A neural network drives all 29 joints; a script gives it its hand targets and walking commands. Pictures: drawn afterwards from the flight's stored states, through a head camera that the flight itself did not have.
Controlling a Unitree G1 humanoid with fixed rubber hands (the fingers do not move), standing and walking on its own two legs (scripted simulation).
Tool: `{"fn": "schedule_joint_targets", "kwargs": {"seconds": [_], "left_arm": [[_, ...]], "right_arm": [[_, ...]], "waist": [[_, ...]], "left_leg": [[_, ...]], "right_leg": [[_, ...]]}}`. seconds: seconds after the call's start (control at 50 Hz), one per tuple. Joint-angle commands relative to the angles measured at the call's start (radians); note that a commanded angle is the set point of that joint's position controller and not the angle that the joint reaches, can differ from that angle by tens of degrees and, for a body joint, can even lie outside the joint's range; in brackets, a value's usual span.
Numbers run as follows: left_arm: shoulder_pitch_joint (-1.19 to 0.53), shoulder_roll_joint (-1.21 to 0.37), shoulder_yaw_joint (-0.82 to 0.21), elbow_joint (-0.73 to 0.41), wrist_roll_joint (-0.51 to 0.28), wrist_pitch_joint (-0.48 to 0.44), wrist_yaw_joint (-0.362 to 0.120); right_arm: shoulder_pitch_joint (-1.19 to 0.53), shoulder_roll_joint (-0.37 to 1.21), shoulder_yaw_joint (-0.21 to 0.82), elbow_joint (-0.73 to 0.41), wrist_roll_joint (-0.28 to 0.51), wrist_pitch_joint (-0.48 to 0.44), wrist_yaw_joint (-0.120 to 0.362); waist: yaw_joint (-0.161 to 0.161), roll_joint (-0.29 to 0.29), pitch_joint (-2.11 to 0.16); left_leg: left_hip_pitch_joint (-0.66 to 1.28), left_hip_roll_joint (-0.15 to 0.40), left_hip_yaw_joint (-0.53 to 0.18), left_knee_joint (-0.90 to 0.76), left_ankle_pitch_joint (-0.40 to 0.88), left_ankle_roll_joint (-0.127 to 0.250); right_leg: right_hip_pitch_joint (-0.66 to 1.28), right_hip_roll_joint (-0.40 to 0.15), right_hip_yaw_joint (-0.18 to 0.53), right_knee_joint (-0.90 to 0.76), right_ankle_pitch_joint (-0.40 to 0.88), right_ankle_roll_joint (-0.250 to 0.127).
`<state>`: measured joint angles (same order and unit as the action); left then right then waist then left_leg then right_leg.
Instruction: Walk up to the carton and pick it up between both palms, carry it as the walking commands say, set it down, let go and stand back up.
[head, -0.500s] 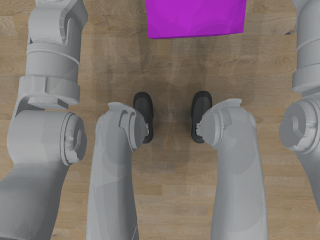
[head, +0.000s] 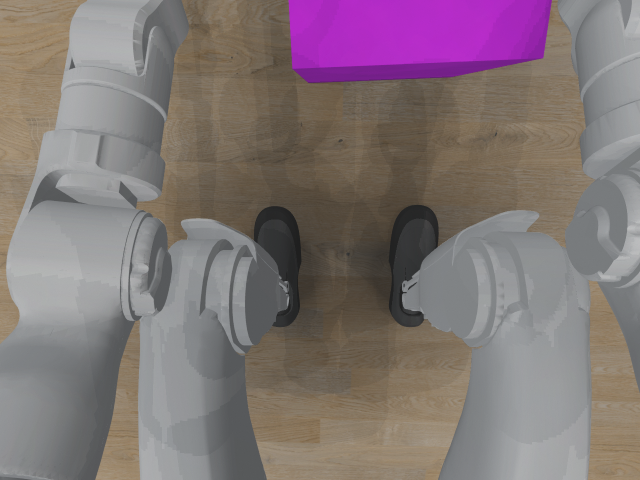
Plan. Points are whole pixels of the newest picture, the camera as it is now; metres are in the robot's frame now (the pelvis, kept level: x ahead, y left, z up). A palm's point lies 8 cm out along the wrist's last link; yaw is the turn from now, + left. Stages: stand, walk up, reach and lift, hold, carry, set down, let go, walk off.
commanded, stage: reach and lift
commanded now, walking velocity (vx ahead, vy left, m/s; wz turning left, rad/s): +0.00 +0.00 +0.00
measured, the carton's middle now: out of the picture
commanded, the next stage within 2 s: none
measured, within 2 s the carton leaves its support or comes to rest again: leaves its support in 1.82 s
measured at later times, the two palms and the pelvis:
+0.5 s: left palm out of the picture +0.58 +0.15 -0.22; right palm out of the picture +0.56 -0.22 -0.24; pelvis +0.01 +0.00 -0.04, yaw +0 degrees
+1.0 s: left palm out of the picture +0.58 +0.11 -0.21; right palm out of the picture +0.56 -0.20 -0.23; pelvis +0.01 +0.00 -0.04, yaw +0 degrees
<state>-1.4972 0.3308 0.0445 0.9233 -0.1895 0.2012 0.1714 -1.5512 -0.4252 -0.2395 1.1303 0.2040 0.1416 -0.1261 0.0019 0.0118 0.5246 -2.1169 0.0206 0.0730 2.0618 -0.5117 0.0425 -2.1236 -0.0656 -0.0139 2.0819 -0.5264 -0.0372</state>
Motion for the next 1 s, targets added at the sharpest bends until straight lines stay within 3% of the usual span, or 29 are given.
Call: {"fn": "schedule_joint_targets", "kwargs": {"seconds": [0.0,0.02,0.06,0.08,0.12,0.18,0.22,0.24,0.26,0.32,0.4,0.42,0.52,0.58,0.6,0.64,0.66,0.68,0.72,0.76,0.78,0.8,0.82,0.84,0.86,0.92,0.94,0.96,0.98], "left_arm": [[-0.409,0.179,-0.016,0.071,-0.106,-0.069,-0.001],[-0.406,0.198,-0.006,0.044,-0.097,-0.079,-0.002],[-0.408,0.183,-0.022,0.042,-0.109,-0.101,-0.014],[-0.383,0.178,-0.022,0.086,-0.107,-0.108,-0.022],[-0.384,0.168,-0.038,0.115,-0.116,-0.112,-0.030],[-0.358,0.159,-0.050,0.074,-0.151,-0.120,-0.032],[-0.348,0.152,-0.080,0.054,-0.183,-0.121,-0.028],[-0.327,0.153,-0.079,0.037,-0.181,-0.122,-0.026],[-0.337,0.138,-0.094,0.053,-0.189,-0.120,-0.024],[-0.317,0.155,-0.070,0.021,-0.176,-0.126,-0.023],[-0.301,0.141,-0.067,0.081,-0.167,-0.123,-0.026],[-0.311,0.138,-0.067,0.081,-0.164,-0.121,-0.026],[-0.337,0.103,-0.086,0.087,-0.185,-0.118,-0.028],[-0.337,0.090,-0.090,0.111,-0.182,-0.118,-0.033],[-0.346,0.080,-0.101,0.104,-0.181,-0.120,-0.036],[-0.356,0.059,-0.103,0.107,-0.188,-0.125,-0.041],[-0.397,0.044,-0.130,0.079,-0.205,-0.128,-0.040],[-0.401,0.054,-0.109,0.064,-0.185,-0.130,-0.038],[-0.400,0.017,-0.132,0.092,-0.196,-0.126,-0.038],[-0.386,-0.008,-0.126,0.113,-0.190,-0.129,-0.042],[-0.391,-0.002,-0.116,0.104,-0.183,-0.130,-0.042],[-0.395,-0.041,-0.134,0.113,-0.190,-0.131,-0.051],[-0.419,-0.033,-0.124,0.094,-0.182,-0.135,-0.052],[-0.407,-0.052,-0.122,0.105,-0.177,-0.133,-0.055],[-0.412,-0.050,-0.108,0.108,-0.162,-0.135,-0.058],[-0.368,-0.055,-0.064,0.182,-0.116,-0.128,-0.059],[-0.381,-0.055,-0.060,0.153,-0.113,-0.132,-0.061],[-0.383,-0.078,-0.066,0.151,-0.103,-0.135,-0.062],[-0.370,-0.058,-0.051,0.160,-0.081,-0.136,-0.056]], "right_arm": [[-0.390,-0.233,0.122,-0.065,0.033,-0.083,0.014],[-0.378,-0.204,0.135,-0.059,0.043,-0.086,0.021],[-0.365,-0.169,0.162,-0.040,0.059,-0.102,0.034],[-0.346,-0.145,0.170,0.000,0.068,-0.104,0.039],[-0.359,-0.161,0.168,0.001,0.071,-0.114,0.041],[-0.361,-0.202,0.154,-0.116,0.076,-0.137,0.029],[-0.355,-0.197,0.162,-0.148,0.086,-0.143,0.020],[-0.351,-0.190,0.178,-0.165,0.100,-0.141,0.024],[-0.335,-0.195,0.175,-0.134,0.092,-0.138,0.018],[-0.310,-0.165,0.192,-0.141,0.103,-0.134,0.021],[-0.228,-0.129,0.184,-0.019,0.084,-0.113,0.021],[-0.245,-0.131,0.176,-0.028,0.079,-0.114,0.023],[-0.345,-0.129,0.205,-0.124,0.109,-0.127,0.019],[-0.328,-0.105,0.214,-0.074,0.108,-0.123,0.025],[-0.335,-0.103,0.214,-0.083,0.105,-0.126,0.025],[-0.344,-0.063,0.250,-0.076,0.117,-0.122,0.027],[-0.357,-0.057,0.241,-0.088,0.112,-0.126,0.028],[-0.382,-0.044,0.263,-0.105,0.125,-0.125,0.030],[-0.379,-0.038,0.266,-0.084,0.125,-0.126,0.033],[-0.361,-0.006,0.271,-0.078,0.116,-0.126,0.035],[-0.377,0.003,0.270,-0.075,0.115,-0.125,0.038],[-0.381,0.044,0.289,-0.076,0.120,-0.125,0.045],[-0.402,0.059,0.291,-0.094,0.127,-0.125,0.048],[-0.395,0.043,0.277,-0.088,0.111,-0.129,0.047],[-0.387,0.047,0.270,-0.084,0.105,-0.128,0.049],[-0.380,0.052,0.263,-0.039,0.070,-0.123,0.050],[-0.398,0.064,0.268,-0.083,0.072,-0.126,0.052],[-0.388,0.078,0.262,-0.058,0.069,-0.130,0.058],[-0.387,0.092,0.275,-0.060,0.075,-0.127,0.059]], "waist": [[-0.108,-0.063,-1.522],[-0.090,-0.065,-1.513],[-0.086,-0.082,-1.461],[-0.063,-0.072,-1.434],[-0.073,-0.072,-1.415],[-0.106,-0.080,-1.564],[-0.108,-0.075,-1.633],[-0.091,-0.072,-1.659],[-0.101,-0.060,-1.643],[-0.071,-0.079,-1.622],[-0.090,-0.066,-1.524],[-0.101,-0.068,-1.516],[-0.084,-0.082,-1.546],[-0.081,-0.075,-1.484],[-0.096,-0.085,-1.500],[-0.078,-0.086,-1.489],[-0.101,-0.078,-1.513],[-0.066,-0.079,-1.513],[-0.090,-0.070,-1.520],[-0.092,-0.080,-1.475],[-0.071,-0.084,-1.448],[-0.077,-0.090,-1.445],[-0.061,-0.081,-1.449],[-0.084,-0.083,-1.431],[-0.076,-0.065,-1.405],[-0.061,-0.090,-1.323],[-0.049,-0.089,-1.345],[-0.057,-0.082,-1.327],[-0.044,-0.090,-1.339]], "left_leg": [[0.648,-0.063,-0.087,-0.033,0.270,-0.053],[0.636,-0.060,-0.087,-0.031,0.278,-0.051],[0.605,-0.054,-0.085,-0.015,0.294,-0.050],[0.573,-0.049,-0.083,-0.002,0.302,-0.055],[0.555,-0.043,-0.087,0.018,0.299,-0.057],[0.611,-0.050,-0.086,0.047,0.384,-0.059],[0.644,-0.050,-0.083,0.053,0.427,-0.057],[0.663,-0.054,-0.087,0.053,0.446,-0.053],[0.659,-0.052,-0.081,0.058,0.429,-0.058],[0.638,-0.055,-0.074,0.053,0.435,-0.055],[0.589,-0.057,-0.069,0.047,0.378,-0.059],[0.599,-0.057,-0.074,0.036,0.368,-0.059],[0.602,-0.059,-0.071,0.039,0.352,-0.052],[0.556,-0.059,-0.068,0.036,0.322,-0.054],[0.583,-0.064,-0.075,0.034,0.333,-0.051],[0.565,-0.063,-0.067,0.039,0.324,-0.051],[0.599,-0.067,-0.073,0.036,0.342,-0.051],[0.587,-0.067,-0.066,0.039,0.344,-0.053],[0.628,-0.070,-0.072,0.044,0.355,-0.052],[0.606,-0.075,-0.071,0.037,0.342,-0.051],[0.595,-0.078,-0.074,0.030,0.327,-0.048],[0.595,-0.077,-0.074,0.033,0.333,-0.046],[0.593,-0.081,-0.070,0.034,0.333,-0.043],[0.589,-0.083,-0.076,0.031,0.323,-0.045],[0.580,-0.087,-0.075,0.031,0.323,-0.048],[0.540,-0.089,-0.067,0.025,0.265,-0.044],[0.548,-0.092,-0.068,0.024,0.289,-0.044],[0.549,-0.094,-0.072,0.022,0.287,-0.045],[0.562,-0.095,-0.067,0.024,0.291,-0.044]], "right_leg": [[0.575,0.065,-0.018,-0.063,0.279,0.029],[0.569,0.064,-0.012,-0.056,0.290,0.029],[0.570,0.061,0.001,-0.050,0.323,0.027],[0.558,0.060,0.007,-0.031,0.335,0.029],[0.542,0.055,0.008,-0.012,0.339,0.031],[0.636,0.058,0.001,0.011,0.437,0.030],[0.667,0.057,0.001,0.019,0.476,0.028],[0.663,0.058,-0.001,0.031,0.497,0.027],[0.652,0.057,-0.002,0.027,0.471,0.023],[0.649,0.059,-0.002,0.027,0.484,0.027],[0.604,0.062,0.001,0.014,0.432,0.029],[0.595,0.062,-0.008,0.011,0.421,0.033],[0.626,0.065,-0.001,-0.002,0.413,0.027],[0.606,0.068,0.007,-0.005,0.394,0.026],[0.603,0.068,-0.004,-0.002,0.402,0.029],[0.623,0.069,0.009,-0.005,0.400,0.025],[0.618,0.072,0.006,-0.005,0.402,0.026],[0.635,0.073,0.011,-0.001,0.418,0.026],[0.621,0.074,0.003,0.001,0.412,0.025],[0.608,0.076,-0.001,-0.007,0.397,0.027],[0.587,0.079,0.002,-0.009,0.380,0.026],[0.595,0.080,0.002,-0.014,0.385,0.028],[0.604,0.085,0.009,-0.008,0.392,0.026],[0.599,0.085,0.000,-0.007,0.390,0.026],[0.585,0.085,0.008,-0.011,0.383,0.025],[0.568,0.087,0.012,-0.027,0.328,0.031],[0.591,0.090,0.014,-0.025,0.360,0.034],[0.555,0.092,0.006,-0.023,0.343,0.034],[0.570,0.094,0.009,-0.027,0.349,0.042]]}}
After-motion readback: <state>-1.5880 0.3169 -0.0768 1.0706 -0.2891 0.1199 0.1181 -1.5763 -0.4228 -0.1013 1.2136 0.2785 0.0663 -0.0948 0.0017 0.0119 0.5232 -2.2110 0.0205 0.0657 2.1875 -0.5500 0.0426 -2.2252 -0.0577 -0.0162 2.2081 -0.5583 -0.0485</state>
